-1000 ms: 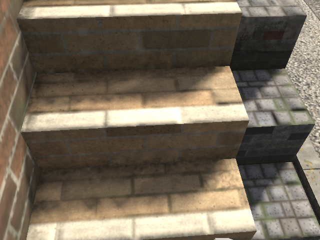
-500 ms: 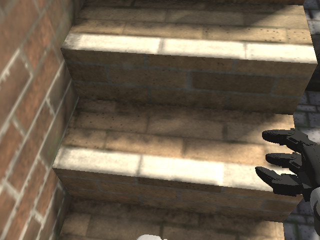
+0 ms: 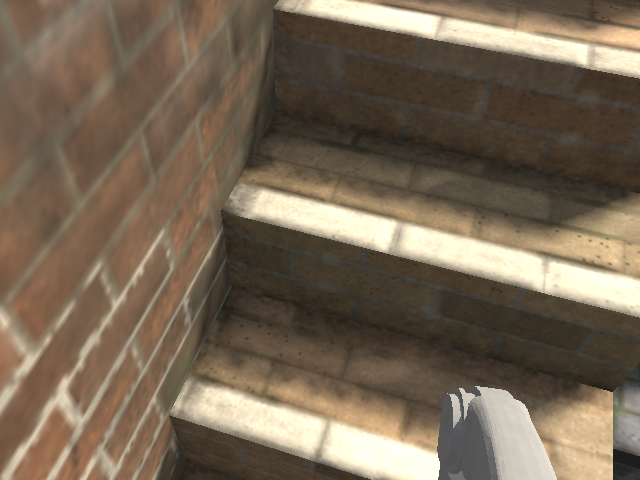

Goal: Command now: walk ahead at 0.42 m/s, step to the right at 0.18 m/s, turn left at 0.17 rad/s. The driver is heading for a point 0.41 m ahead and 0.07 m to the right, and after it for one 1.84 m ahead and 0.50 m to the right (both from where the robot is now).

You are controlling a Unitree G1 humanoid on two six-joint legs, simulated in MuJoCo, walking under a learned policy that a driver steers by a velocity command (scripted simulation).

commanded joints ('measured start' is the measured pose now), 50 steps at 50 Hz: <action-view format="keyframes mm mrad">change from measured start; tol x64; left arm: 1 -250 -114 -58 -135 -8 -8 -28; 35 -452 414 134 185 -55 -108 -18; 50 427 179 94 319 24 46 -4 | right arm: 1 168 17 14 3 1 5 -10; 29 -217 172 28 -500 56 56 -63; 34 560 -96 -75 -224 21 114 -91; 40 -437 -144 -31 -268 40 117 -24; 50 -231 -18 -65 -205 35 142 -51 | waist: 1 -56 10 73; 20 102 -6 -687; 34 -617 -295 -271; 50 109 199 -24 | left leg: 1 215 349 -319 -205 -185 83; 17 207 284 -125 390 1724 58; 22 -1077 46 -353 1959 -33 -54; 34 -1 -112 -69 1209 -173 -42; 38 -601 104 -1395 -236 -1106 -9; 50 -653 -51 -494 345 -613 -173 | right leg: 1 -375 -42 14 115 29 -23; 13 -319 -81 40 -57 -234 -23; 19 1860 -121 440 -1524 -67 -10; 34 1005 -124 -341 -1915 1328 -40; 37 1075 112 43 -806 -61 145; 39 969 161 218 -375 103 199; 50 1162 196 -8 -1338 22 -29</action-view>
